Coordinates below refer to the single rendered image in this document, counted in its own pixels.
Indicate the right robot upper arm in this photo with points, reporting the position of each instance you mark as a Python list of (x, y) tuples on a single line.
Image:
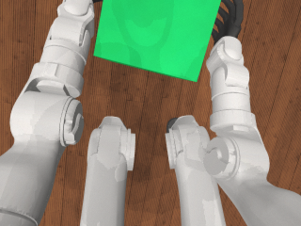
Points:
[(240, 166)]

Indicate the left robot upper arm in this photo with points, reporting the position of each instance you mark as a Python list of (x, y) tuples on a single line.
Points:
[(43, 125)]

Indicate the carton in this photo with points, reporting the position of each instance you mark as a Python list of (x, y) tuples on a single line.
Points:
[(169, 37)]

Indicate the robot left forearm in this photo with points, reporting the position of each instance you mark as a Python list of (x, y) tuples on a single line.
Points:
[(64, 57)]

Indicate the left robot thigh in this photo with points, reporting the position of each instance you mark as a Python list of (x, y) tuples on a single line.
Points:
[(106, 178)]

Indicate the robot right hand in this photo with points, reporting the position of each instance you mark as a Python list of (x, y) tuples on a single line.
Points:
[(231, 25)]

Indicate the robot right forearm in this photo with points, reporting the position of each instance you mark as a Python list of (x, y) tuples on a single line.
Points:
[(230, 94)]

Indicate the robot right foot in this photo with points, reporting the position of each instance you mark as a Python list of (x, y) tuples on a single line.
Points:
[(169, 124)]

